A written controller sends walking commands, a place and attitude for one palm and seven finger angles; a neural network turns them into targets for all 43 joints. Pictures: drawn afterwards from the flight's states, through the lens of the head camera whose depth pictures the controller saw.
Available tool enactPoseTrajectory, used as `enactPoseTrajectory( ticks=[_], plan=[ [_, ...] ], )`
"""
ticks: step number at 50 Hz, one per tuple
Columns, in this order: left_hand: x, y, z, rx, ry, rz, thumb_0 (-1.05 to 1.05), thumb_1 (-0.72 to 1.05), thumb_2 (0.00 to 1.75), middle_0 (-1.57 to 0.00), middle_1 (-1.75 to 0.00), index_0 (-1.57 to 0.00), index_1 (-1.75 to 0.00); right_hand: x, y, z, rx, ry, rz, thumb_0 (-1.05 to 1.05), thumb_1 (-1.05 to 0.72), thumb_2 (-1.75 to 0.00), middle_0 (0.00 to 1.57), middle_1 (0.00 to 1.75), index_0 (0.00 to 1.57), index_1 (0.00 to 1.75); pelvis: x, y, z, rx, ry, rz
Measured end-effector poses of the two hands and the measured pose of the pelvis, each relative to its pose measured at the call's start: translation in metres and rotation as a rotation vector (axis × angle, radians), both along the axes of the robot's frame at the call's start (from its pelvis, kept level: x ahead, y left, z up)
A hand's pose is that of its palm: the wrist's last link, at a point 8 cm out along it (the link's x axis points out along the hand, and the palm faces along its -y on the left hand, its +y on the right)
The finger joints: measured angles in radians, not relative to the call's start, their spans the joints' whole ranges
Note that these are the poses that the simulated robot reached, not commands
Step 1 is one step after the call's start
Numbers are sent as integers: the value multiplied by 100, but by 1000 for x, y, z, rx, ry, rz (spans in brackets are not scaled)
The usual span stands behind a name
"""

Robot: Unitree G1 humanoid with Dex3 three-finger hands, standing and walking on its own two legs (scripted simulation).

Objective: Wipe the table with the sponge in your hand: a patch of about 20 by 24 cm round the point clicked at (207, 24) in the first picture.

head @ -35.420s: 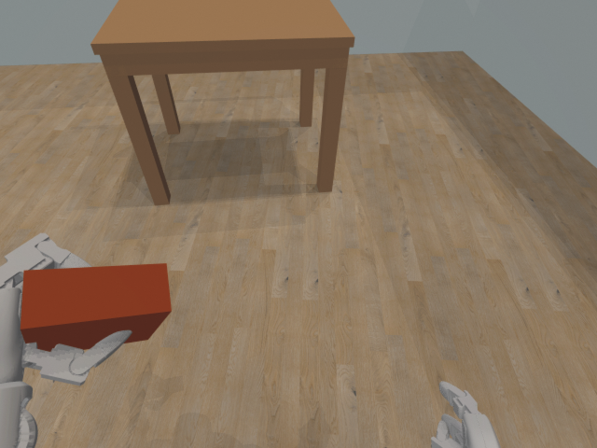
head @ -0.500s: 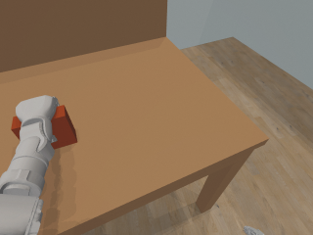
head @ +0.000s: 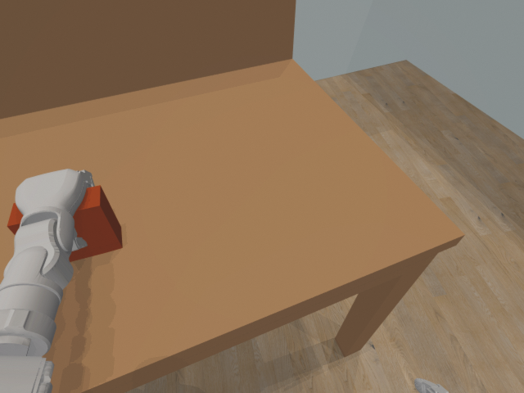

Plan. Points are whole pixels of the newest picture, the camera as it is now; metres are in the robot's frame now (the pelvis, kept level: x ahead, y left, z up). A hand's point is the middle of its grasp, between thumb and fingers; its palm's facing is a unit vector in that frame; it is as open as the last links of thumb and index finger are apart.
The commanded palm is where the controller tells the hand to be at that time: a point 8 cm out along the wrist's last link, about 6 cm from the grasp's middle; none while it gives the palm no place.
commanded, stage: wipe back along the first lane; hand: left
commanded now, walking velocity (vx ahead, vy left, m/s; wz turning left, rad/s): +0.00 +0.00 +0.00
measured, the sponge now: (76, 234) +0.34 +0.35 +0.03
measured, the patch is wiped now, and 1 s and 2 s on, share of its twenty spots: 1.00 1.00 1.00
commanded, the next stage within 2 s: lift the sponge slowly off the table in 1.36 s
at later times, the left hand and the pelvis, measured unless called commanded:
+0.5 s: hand (77, 237) +0.31 +0.32 +0.07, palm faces -0.05 -0.04 -1.00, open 9.2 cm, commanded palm +0.28 +0.30 +0.10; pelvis -0.01 -0.01 +0.00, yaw +1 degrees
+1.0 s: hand (83, 267) +0.26 +0.28 +0.07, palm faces +0.02 -0.06 -1.00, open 9.2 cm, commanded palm +0.22 +0.27 +0.10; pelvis +0.00 -0.02 +0.00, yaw +0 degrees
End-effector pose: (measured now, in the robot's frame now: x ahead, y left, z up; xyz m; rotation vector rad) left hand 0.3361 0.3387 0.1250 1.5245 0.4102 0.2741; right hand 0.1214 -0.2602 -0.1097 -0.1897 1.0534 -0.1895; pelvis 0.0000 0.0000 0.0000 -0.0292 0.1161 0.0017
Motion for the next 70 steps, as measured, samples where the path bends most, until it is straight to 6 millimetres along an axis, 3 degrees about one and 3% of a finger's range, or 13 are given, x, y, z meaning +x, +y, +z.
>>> enactPoseTrajectory(
  ticks=[14,23,39,56,70],
  plan=[
    [-23,-19,-1,-2,-27,20,-1,-45,112,-79,-147,-81,-146,29,18,9,50,-108,54,1,-91,-90,20,30,20,30,-5,-1,1,4,-34,5],
    [-36,-26,-3,1,-30,37,-1,-44,112,-78,-148,-80,-147,49,19,16,52,-160,94,1,-91,-90,20,30,20,30,-7,-7,0,7,-45,11],
    [-60,-45,-3,0,-57,37,-1,-44,112,-78,-148,-80,-148,58,11,16,57,-188,104,1,-91,-90,20,30,20,30,-3,-13,0,12,-64,7],
    [-107,-65,-3,-23,-103,36,1,-44,112,-78,-148,-80,-148,85,22,29,90,-298,150,1,-91,-90,20,30,20,30,-4,-17,-1,18,-98,-3],
    [-126,-76,-4,-33,-106,32,1,-44,112,-77,-148,-80,-148,88,29,37,105,-348,173,1,-91,-90,20,30,20,30,-12,-20,-1,19,-118,-6]
  ],
)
